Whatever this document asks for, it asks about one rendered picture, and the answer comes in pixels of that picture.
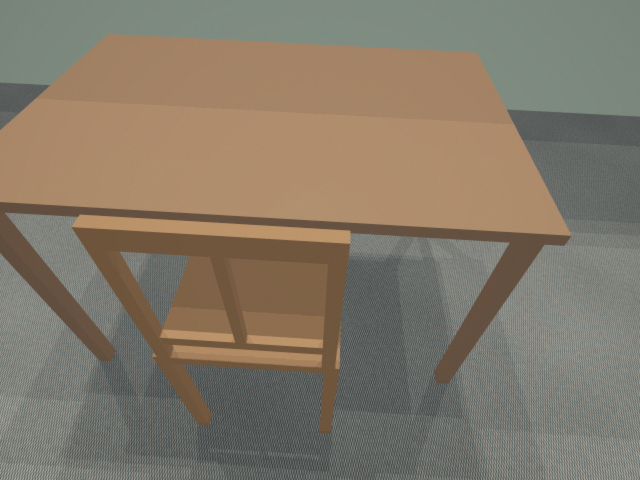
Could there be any table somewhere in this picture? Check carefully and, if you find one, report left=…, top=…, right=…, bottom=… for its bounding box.
left=0, top=34, right=572, bottom=384

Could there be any chair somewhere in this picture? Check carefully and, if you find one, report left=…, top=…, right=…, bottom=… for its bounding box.
left=72, top=215, right=350, bottom=434

